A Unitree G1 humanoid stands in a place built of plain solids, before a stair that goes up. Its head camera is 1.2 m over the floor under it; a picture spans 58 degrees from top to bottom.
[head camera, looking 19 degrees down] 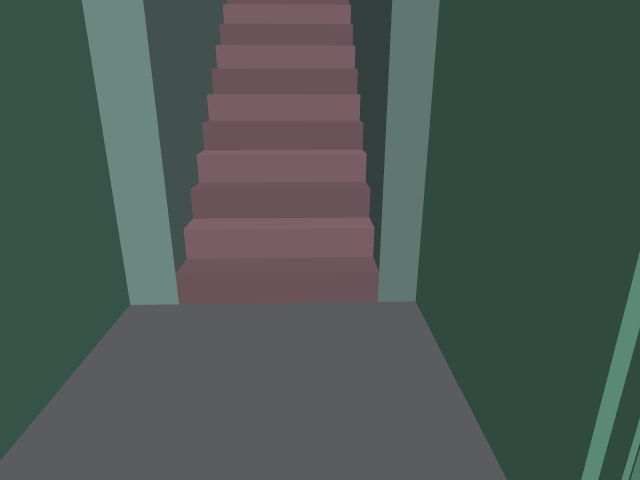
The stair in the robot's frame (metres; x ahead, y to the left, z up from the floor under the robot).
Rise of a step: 0.20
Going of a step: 0.24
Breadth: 1.20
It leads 2 degrees to the left of straight ahead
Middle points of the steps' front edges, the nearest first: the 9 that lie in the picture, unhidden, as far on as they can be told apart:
2.32 0.25 0.20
2.57 0.25 0.39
2.81 0.26 0.59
3.05 0.26 0.78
3.29 0.27 0.98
3.53 0.28 1.18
3.77 0.28 1.37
4.01 0.29 1.57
4.25 0.30 1.76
